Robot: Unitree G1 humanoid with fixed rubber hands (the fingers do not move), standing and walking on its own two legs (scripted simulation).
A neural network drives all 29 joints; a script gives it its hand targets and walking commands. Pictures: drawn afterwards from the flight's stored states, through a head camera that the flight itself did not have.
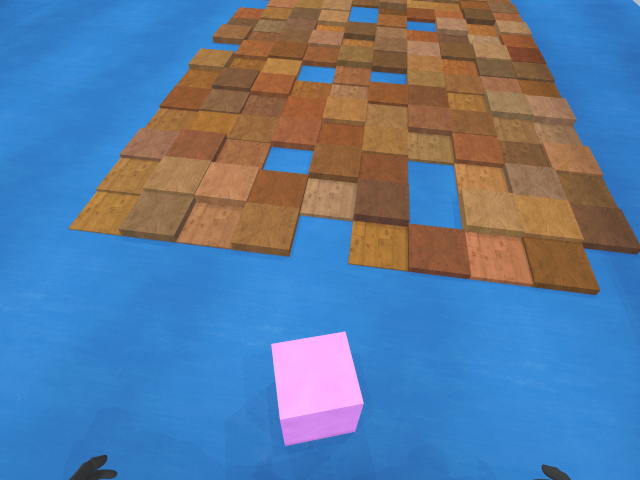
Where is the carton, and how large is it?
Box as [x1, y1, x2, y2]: [271, 332, 363, 445]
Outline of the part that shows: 345,332 271,344 279,415 285,445 351,432 355,430 363,402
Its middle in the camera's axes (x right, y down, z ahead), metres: -0.02 +0.44 +1.12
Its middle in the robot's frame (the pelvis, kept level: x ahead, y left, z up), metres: +0.46 +0.02 -0.66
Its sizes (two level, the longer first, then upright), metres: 0.210 0.200 0.250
